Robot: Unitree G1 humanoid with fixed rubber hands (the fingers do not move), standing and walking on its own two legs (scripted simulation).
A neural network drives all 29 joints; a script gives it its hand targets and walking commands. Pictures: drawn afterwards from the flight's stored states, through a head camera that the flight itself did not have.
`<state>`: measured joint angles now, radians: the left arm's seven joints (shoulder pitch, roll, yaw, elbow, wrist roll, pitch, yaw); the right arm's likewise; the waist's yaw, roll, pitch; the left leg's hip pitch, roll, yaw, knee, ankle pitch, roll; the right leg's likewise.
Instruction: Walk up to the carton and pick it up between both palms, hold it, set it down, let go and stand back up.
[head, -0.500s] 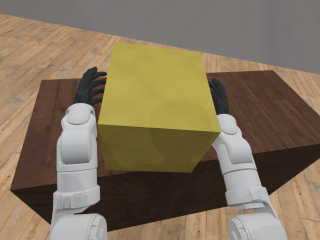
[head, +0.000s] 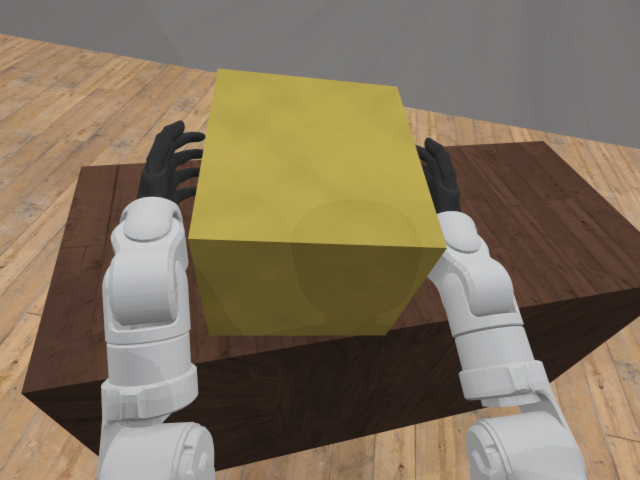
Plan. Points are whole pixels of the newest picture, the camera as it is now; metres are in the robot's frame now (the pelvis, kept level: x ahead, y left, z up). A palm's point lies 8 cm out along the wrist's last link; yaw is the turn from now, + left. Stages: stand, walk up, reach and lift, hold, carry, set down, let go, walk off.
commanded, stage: hold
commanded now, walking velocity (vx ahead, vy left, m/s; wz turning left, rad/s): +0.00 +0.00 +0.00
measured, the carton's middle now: (305, 208) +0.38 -0.01 +0.16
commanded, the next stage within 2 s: none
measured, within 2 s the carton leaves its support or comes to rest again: neither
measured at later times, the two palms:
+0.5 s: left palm (163, 198) +0.36 +0.14 +0.20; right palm (441, 203) +0.36 -0.16 +0.19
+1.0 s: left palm (162, 201) +0.36 +0.14 +0.20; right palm (441, 209) +0.35 -0.16 +0.18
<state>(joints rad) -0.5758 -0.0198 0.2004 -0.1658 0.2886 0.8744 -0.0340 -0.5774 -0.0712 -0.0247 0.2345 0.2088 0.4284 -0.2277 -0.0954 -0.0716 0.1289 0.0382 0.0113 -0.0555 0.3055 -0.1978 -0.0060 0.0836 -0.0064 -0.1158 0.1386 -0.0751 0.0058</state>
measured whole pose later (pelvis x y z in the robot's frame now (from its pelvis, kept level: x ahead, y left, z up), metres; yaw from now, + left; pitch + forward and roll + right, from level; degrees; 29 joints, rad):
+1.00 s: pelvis -0.01 -0.01 +0.00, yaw +0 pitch -8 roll -1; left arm -0.60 -0.03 0.23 -0.09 0.29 0.83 -0.05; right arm -0.60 -0.05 -0.05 0.29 0.17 0.43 -0.22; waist -0.09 -0.07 0.10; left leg 0.02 0.01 -0.06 0.29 -0.17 -0.01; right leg 0.06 0.00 -0.12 0.14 -0.06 0.00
